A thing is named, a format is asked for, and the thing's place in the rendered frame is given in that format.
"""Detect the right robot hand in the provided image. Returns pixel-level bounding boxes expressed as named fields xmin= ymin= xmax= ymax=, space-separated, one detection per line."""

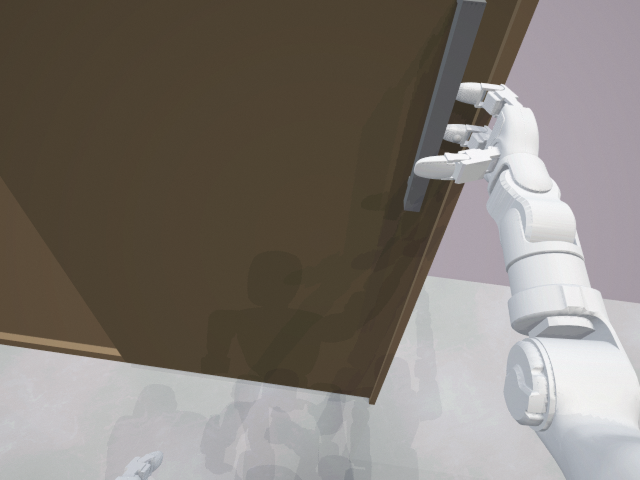
xmin=414 ymin=83 xmax=539 ymax=184

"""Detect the handle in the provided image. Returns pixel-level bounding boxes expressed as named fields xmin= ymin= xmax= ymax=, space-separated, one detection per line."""
xmin=404 ymin=0 xmax=487 ymax=212

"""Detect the robot right forearm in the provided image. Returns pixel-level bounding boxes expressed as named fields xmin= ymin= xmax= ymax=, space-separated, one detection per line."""
xmin=486 ymin=153 xmax=640 ymax=424

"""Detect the right robot upper arm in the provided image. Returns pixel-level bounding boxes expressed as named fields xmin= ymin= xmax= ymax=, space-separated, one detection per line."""
xmin=503 ymin=337 xmax=640 ymax=480

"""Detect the wardrobe door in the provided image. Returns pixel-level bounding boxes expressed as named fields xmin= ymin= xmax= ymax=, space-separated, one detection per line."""
xmin=0 ymin=177 xmax=116 ymax=348
xmin=0 ymin=0 xmax=518 ymax=398

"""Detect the left robot hand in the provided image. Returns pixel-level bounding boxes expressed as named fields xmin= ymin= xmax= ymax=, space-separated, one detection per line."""
xmin=115 ymin=451 xmax=163 ymax=480

